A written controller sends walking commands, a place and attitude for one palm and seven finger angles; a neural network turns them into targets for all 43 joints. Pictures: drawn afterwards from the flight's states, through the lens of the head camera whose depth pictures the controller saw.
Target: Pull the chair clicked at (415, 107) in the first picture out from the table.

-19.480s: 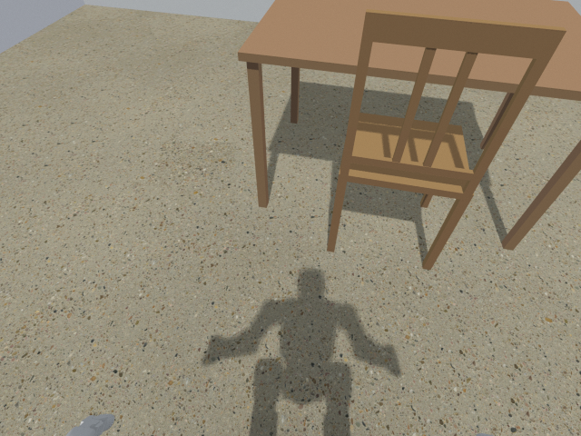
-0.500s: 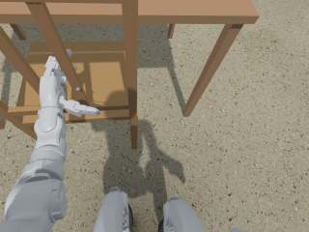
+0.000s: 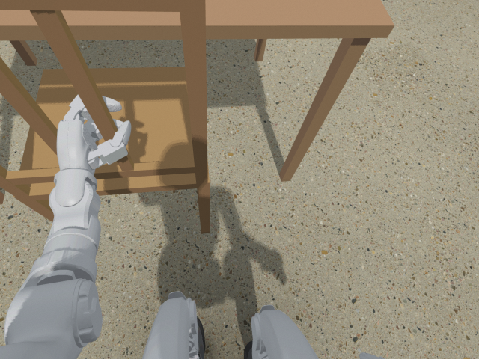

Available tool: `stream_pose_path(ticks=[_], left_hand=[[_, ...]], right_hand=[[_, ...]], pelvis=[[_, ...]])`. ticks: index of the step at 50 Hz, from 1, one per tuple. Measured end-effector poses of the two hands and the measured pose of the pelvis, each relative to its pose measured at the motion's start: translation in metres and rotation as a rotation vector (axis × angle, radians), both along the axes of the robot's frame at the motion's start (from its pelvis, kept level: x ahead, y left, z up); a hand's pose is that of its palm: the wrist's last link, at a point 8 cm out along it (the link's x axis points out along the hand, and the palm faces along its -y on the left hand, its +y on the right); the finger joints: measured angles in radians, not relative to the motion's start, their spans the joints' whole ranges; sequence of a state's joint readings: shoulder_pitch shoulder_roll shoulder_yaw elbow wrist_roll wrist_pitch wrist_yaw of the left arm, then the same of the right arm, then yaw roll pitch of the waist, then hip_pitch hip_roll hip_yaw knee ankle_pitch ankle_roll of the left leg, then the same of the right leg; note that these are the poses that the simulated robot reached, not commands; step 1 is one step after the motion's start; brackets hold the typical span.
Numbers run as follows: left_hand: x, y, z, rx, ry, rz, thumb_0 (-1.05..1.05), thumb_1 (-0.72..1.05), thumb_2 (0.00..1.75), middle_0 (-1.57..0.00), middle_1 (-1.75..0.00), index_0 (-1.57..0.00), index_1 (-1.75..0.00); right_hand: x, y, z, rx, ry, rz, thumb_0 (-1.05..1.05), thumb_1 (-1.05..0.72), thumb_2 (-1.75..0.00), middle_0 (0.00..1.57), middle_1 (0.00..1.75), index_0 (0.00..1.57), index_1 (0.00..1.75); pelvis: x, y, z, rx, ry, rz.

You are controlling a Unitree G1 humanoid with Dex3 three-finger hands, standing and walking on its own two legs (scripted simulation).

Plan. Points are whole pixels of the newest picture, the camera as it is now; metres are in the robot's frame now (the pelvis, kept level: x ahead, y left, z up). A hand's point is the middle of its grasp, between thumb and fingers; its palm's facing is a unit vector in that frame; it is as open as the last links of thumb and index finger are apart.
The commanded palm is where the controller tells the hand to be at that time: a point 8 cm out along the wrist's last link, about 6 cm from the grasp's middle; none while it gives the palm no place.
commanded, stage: hook a spindle and tug to test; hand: left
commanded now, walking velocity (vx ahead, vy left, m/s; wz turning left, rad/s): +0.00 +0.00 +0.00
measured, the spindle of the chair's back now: (34, 116) +0.49 +0.30 +0.06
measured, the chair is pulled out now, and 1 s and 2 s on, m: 0.00 0.07 0.20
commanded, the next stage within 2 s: step backward, pulling the chair out in 0.66 s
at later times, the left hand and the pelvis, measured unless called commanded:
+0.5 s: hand (116, 154) +0.44 +0.19 +0.03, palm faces +0.11 -0.99 -0.02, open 5.5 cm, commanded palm +0.40 +0.22 +0.03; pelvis +0.01 +0.00 +0.01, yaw +0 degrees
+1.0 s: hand (113, 159) +0.41 +0.18 +0.05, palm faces +0.18 -0.98 -0.10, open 5.4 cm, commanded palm +0.40 +0.22 +0.05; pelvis +0.02 +0.01 +0.08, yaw +0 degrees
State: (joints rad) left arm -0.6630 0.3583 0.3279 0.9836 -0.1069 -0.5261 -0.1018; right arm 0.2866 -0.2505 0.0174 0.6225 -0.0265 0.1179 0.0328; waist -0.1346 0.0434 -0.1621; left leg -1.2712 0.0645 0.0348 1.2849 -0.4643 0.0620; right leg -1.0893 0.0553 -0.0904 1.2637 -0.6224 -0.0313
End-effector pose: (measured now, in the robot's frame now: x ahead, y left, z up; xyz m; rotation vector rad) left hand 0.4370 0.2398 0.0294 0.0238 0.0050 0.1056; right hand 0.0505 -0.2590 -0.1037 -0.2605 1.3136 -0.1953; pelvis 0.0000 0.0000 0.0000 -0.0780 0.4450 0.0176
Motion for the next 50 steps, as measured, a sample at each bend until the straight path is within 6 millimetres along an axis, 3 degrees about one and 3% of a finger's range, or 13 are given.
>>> stream_pose_path(ticks=[4, 25, 39, 41, 46, 50], left_hand=[[0.0, -0.001, 0.0, 0.001, -0.002, -0.007, 0.01, 0.68, 0.81, -0.46, -1.42, -0.47, -1.43], [-0.028, -0.003, 0.0, -0.002, 0.004, 0.005, 0.02, 0.7, 0.82, -0.44, -1.44, -0.41, -1.45], [-0.041, -0.003, 0.0, -0.004, -0.007, -0.01, 0.01, 0.69, 0.82, -0.46, -1.44, -0.43, -1.45], [-0.042, -0.003, 0.005, 0.026, 0.048, 0.012, 0.01, 0.68, 0.82, -0.46, -1.41, -0.42, -1.45], [-0.048, -0.007, 0.024, 0.073, 0.299, 0.076, 0.04, 0.7, 0.82, -0.39, -1.28, -0.42, -1.45], [-0.052, -0.011, 0.034, 0.024, 0.366, 0.102, 0.05, 0.72, 0.81, -0.32, -1.18, -0.44, -1.45]], right_hand=[[0.001, 0.0, -0.001, 0.001, 0.002, 0.002, 0.01, -0.91, -0.9, 0.2, 0.3, 0.21, 0.3], [0.035, 0.005, 0.006, 0.026, -0.067, 0.028, 0.01, -0.91, -0.9, 0.2, 0.3, 0.21, 0.3], [0.054, 0.006, 0.004, 0.02, -0.13, 0.069, 0.01, -0.91, -0.9, 0.2, 0.3, 0.21, 0.3], [0.052, 0.009, 0.01, 0.024, -0.121, 0.029, 0.01, -0.91, -0.9, 0.2, 0.3, 0.2, 0.3], [0.045, 0.025, 0.048, 0.043, -0.106, -0.029, 0.01, -0.91, -0.9, 0.2, 0.3, 0.2, 0.3], [0.038, 0.027, 0.076, 0.018, -0.093, -0.035, 0.01, -0.91, -0.9, 0.2, 0.3, 0.21, 0.3]], pelvis=[[0.001, 0.0, 0.0, 0.0, 0.002, 0.001], [0.01, 0.001, 0.008, 0.01, -0.014, 0.003], [0.006, 0.0, 0.006, 0.009, -0.027, 0.013], [0.004, 0.0, 0.013, 0.015, -0.074, 0.015], [0.011, 0.006, 0.058, 0.025, -0.16, 0.005], [0.019, 0.01, 0.083, 0.032, -0.195, -0.003]])
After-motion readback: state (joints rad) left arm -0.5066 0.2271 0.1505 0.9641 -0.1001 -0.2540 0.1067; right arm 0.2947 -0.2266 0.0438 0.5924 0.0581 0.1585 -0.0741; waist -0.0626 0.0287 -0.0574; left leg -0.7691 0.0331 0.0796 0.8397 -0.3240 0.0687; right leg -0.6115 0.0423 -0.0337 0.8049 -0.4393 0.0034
